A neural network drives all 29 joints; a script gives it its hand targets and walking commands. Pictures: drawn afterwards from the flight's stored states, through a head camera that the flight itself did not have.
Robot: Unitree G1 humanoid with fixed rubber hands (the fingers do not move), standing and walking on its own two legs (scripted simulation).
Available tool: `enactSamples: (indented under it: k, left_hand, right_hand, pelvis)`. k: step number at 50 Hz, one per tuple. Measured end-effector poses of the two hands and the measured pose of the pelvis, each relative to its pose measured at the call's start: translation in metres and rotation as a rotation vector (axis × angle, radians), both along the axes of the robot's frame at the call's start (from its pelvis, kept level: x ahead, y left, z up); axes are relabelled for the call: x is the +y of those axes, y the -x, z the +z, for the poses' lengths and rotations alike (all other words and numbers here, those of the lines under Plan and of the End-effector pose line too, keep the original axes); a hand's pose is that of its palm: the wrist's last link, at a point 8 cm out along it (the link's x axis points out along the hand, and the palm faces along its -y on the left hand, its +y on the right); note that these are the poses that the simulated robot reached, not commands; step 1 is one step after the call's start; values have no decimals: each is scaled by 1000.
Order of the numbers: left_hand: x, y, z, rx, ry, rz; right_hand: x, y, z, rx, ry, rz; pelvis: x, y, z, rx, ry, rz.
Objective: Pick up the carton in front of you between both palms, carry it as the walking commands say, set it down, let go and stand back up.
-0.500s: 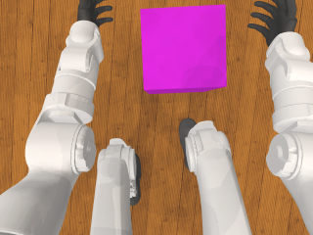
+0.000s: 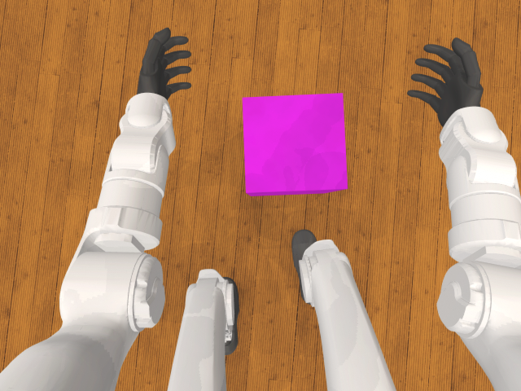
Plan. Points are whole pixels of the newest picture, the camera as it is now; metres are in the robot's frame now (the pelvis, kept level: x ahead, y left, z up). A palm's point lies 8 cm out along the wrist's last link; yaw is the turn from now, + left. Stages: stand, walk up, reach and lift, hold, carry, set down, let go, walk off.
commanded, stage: set down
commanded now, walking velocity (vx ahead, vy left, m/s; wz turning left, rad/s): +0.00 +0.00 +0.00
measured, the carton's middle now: (289, 152) +0.47 -0.12 -0.46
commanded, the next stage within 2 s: let go in 0.08 s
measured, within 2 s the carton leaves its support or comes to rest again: neither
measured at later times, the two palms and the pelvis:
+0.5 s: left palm (91, 176) +0.41 +0.12 +0.02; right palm out of the picture +0.34 -0.30 +0.02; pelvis +0.04 -0.03 +0.12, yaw -1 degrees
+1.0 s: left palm out of the picture +0.29 +0.23 +0.11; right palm out of the picture +0.24 -0.23 +0.12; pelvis +0.10 +0.01 +0.19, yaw -4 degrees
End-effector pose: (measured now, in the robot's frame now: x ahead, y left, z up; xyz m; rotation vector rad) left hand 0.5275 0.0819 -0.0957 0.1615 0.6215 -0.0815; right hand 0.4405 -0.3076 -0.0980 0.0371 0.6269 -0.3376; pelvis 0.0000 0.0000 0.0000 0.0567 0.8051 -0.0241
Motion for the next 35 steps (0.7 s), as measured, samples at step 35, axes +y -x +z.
enactSamples:
  k: [35]
  left_hand:
    - [72, 167, 161, 116, -90, 55]
  right_hand:
    - [24, 157, 169, 180, 69, 223]
  pelvis:
    - [-24, -69, 157, -465, 50, -25]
